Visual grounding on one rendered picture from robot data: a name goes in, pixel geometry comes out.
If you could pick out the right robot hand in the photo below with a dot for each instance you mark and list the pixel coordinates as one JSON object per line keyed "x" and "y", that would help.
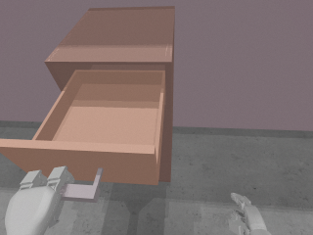
{"x": 242, "y": 223}

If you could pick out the cabinet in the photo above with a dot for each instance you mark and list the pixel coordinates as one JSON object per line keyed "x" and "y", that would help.
{"x": 123, "y": 39}

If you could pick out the handle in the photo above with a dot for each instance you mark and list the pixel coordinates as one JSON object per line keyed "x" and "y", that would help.
{"x": 83, "y": 193}

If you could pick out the left robot hand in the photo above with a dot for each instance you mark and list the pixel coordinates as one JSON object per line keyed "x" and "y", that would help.
{"x": 37, "y": 205}

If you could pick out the drawer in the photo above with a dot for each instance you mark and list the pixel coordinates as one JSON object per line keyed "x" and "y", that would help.
{"x": 109, "y": 119}

